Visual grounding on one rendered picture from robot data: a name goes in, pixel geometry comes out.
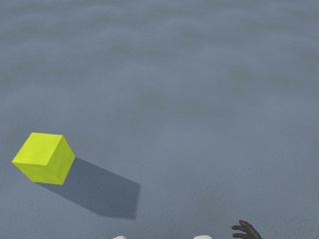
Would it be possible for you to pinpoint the carton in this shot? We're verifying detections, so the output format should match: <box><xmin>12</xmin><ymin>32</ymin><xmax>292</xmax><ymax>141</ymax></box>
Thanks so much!
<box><xmin>12</xmin><ymin>132</ymin><xmax>75</xmax><ymax>185</ymax></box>

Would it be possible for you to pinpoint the robot right hand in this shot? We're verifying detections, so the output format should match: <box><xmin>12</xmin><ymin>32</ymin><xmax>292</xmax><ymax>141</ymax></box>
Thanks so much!
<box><xmin>231</xmin><ymin>220</ymin><xmax>262</xmax><ymax>239</ymax></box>

